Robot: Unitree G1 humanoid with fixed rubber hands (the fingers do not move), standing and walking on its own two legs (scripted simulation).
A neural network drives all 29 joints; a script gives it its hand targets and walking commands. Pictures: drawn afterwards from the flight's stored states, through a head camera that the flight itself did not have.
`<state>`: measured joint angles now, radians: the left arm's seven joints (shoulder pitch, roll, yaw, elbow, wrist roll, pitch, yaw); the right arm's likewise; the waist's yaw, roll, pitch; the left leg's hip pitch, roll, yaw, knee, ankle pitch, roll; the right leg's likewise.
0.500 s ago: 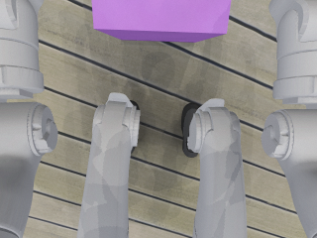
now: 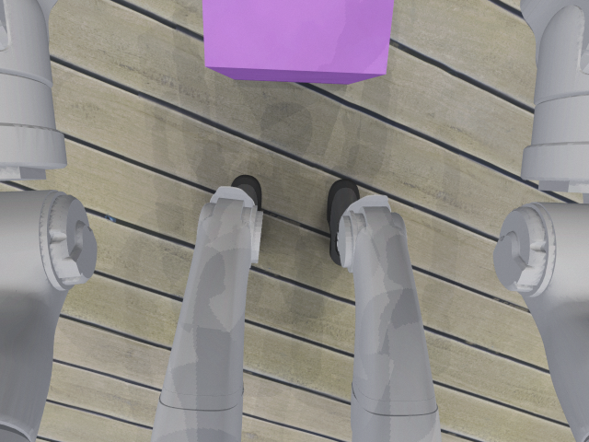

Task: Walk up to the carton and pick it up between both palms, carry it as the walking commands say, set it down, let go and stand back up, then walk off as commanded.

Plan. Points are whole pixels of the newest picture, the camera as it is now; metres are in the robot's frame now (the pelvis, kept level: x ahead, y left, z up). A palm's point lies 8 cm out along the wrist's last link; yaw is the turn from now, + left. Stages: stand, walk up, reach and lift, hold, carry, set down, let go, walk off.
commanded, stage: set down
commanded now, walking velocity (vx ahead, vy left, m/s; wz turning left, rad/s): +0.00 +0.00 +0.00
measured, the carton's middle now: (295, 17) +0.55 +0.02 -0.44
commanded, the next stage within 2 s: let go in 0.26 s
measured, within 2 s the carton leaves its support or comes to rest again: neither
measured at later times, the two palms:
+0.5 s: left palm out of the picture +0.50 +0.23 -0.06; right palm out of the picture +0.51 -0.18 -0.06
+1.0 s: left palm out of the picture +0.34 +0.22 +0.08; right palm out of the picture +0.34 -0.23 +0.08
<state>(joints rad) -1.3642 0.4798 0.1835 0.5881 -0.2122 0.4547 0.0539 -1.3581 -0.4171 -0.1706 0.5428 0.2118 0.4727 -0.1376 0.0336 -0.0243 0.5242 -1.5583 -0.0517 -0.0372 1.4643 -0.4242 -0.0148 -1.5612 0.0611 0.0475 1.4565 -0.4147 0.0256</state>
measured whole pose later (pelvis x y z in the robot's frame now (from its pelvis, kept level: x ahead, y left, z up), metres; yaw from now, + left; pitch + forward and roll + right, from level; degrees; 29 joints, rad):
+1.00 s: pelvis +0.08 +0.00 +0.16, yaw +0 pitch +12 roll +1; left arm -0.12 0.18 0.11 0.48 0.03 0.13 -0.05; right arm -0.08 -0.18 -0.11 0.44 -0.02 0.14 0.01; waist 0.01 0.00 0.10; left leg -0.63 -0.04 -0.04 0.72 -0.30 0.00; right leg -0.64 0.04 0.09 0.75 -0.30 0.01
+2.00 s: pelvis +0.15 +0.00 +0.19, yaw +0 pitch -3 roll +0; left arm 0.33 0.30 0.07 0.76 0.04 0.02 0.01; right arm 0.33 -0.29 -0.07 0.78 -0.05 0.00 0.00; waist 0.00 -0.02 -0.18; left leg -0.13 -0.03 -0.05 0.50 -0.32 0.01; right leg -0.13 0.02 0.05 0.51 -0.32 0.00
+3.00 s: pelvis +0.09 +0.00 +0.19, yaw +1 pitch -5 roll +0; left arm 0.26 0.31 0.02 1.04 0.02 -0.02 0.00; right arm 0.26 -0.31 -0.01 1.05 -0.02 -0.03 0.00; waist 0.01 -0.02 -0.03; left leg -0.17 -0.03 -0.07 0.47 -0.21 0.00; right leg -0.18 0.02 0.05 0.48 -0.22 0.00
